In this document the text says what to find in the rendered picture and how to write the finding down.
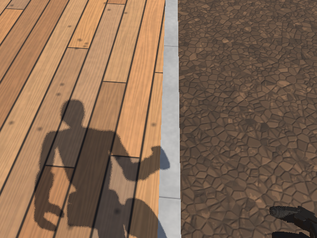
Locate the right robot hand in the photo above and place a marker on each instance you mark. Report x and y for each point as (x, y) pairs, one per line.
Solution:
(300, 216)

